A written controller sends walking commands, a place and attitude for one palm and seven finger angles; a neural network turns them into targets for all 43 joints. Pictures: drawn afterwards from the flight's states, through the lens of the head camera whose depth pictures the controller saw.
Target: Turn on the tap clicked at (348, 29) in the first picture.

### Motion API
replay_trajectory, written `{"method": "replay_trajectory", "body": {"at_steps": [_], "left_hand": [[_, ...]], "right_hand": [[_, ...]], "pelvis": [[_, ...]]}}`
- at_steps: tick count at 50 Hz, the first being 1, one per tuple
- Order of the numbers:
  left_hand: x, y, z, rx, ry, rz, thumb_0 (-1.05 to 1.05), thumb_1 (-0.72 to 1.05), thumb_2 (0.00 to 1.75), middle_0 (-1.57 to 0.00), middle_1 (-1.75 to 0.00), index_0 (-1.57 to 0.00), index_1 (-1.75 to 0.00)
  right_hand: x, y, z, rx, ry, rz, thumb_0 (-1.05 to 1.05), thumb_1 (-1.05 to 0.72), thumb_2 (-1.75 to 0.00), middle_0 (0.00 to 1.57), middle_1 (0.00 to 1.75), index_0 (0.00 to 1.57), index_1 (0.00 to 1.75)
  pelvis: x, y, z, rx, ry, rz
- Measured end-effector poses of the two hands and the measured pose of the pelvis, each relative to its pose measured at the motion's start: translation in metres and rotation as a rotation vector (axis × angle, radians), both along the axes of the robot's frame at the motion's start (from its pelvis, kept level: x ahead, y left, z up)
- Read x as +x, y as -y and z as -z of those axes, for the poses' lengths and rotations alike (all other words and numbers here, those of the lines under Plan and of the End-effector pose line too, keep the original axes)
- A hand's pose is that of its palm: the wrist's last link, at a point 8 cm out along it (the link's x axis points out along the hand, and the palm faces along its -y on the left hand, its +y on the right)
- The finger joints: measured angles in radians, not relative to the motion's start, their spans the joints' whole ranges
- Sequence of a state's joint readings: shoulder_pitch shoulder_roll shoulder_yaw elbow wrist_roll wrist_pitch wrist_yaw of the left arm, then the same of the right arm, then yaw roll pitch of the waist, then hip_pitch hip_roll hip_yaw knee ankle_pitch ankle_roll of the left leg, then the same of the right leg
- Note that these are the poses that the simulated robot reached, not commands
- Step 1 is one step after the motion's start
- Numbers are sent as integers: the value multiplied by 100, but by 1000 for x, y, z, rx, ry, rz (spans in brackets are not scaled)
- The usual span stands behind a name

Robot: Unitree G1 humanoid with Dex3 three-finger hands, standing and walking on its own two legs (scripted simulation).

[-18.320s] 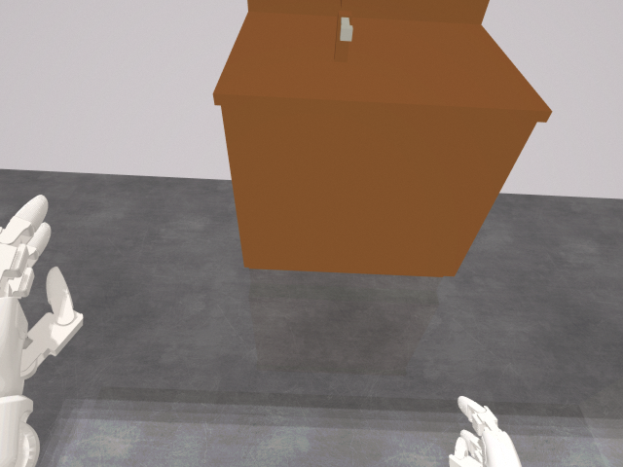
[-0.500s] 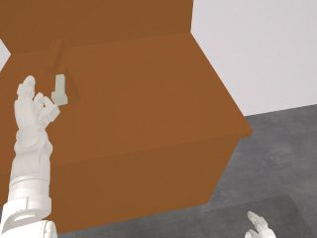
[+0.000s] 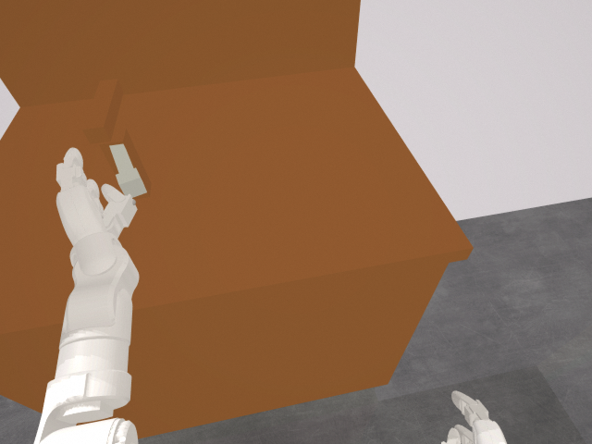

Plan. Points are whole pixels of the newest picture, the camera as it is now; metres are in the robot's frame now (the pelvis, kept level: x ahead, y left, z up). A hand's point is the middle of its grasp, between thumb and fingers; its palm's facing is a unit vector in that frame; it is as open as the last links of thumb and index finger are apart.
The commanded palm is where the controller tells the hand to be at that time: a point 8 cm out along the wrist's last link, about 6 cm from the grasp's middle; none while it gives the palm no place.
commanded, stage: push the lever round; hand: left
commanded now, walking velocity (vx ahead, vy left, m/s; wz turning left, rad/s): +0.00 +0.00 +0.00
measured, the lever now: (131, 183) +0.41 +0.27 +0.15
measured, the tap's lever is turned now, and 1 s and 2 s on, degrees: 19 48 65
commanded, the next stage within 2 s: none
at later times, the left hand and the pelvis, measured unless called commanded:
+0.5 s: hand (158, 200) +0.38 +0.22 +0.15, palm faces +0.69 -0.73 -0.04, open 7.5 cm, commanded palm +0.34 +0.24 +0.14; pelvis -0.01 -0.01 +0.00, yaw +1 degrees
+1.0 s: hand (189, 183) +0.41 +0.19 +0.14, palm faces +0.76 -0.65 -0.07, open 7.6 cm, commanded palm +0.37 +0.22 +0.14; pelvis -0.01 -0.03 +0.00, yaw +0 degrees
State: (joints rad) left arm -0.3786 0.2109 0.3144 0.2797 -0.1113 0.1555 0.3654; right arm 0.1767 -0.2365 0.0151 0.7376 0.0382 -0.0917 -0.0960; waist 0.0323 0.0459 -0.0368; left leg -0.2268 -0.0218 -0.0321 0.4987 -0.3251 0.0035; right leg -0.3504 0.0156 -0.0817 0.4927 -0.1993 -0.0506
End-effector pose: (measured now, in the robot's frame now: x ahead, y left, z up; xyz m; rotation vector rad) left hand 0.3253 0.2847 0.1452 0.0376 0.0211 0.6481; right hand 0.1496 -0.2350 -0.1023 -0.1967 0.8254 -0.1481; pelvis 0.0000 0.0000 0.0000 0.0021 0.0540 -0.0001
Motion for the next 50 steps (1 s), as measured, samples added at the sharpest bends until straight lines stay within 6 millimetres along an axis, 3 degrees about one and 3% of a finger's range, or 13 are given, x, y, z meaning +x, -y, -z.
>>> {"method": "replay_trajectory", "body": {"at_steps": [21, 50], "left_hand": [[-4, 33, -5, -4, -9, -98, 3, 96, 92, -15, -15, -15, -15], [33, 81, -5, -23, -63, -220, -2, 93, 95, -15, -15, -15, -15]], "right_hand": [[11, 2, -2, 3, 17, -23, 1, -90, -90, 20, 30, 20, 30], [-23, 31, 14, 8, -82, 30, 1, -90, -90, 20, 30, 20, 30]], "pelvis": [[-5, 7, 0, 5, 16, -5], [-11, 25, 3, 11, -24, 2]]}}
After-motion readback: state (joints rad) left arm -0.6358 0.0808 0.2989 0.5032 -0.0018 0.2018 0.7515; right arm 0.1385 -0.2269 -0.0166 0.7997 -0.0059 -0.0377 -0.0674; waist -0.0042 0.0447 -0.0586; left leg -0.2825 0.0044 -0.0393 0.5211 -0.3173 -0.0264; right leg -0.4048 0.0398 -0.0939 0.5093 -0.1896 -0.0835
